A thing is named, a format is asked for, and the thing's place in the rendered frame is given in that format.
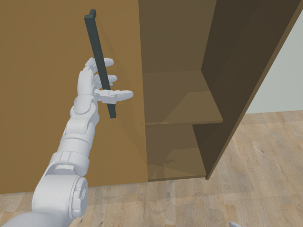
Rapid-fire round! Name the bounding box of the left robot forearm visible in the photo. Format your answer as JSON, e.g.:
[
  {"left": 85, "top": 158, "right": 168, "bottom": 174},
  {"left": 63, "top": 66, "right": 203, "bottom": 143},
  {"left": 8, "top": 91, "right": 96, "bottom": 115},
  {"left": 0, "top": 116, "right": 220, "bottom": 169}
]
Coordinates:
[{"left": 32, "top": 95, "right": 99, "bottom": 210}]

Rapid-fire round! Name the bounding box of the handle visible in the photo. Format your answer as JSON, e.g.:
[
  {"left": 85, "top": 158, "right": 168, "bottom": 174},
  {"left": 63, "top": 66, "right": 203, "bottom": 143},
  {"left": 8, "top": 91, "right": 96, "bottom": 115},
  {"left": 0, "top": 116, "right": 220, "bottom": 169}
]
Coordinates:
[{"left": 84, "top": 9, "right": 116, "bottom": 118}]

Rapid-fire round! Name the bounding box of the wardrobe door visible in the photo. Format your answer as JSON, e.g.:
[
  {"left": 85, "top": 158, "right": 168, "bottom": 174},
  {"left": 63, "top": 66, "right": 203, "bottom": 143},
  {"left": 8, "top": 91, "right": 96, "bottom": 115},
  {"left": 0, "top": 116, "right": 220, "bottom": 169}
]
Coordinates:
[{"left": 0, "top": 0, "right": 148, "bottom": 194}]

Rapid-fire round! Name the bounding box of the robot left upper arm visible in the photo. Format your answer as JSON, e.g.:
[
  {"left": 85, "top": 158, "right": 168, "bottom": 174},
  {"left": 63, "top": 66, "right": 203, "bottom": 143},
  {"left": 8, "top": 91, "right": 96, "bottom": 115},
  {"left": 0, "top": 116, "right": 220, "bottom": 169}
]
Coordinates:
[{"left": 1, "top": 175, "right": 88, "bottom": 227}]

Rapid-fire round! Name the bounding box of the robot left hand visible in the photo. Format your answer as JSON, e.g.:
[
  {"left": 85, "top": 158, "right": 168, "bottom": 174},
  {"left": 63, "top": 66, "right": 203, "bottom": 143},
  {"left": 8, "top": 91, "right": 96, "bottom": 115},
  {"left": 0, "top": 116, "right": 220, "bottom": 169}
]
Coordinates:
[{"left": 77, "top": 58, "right": 133, "bottom": 104}]

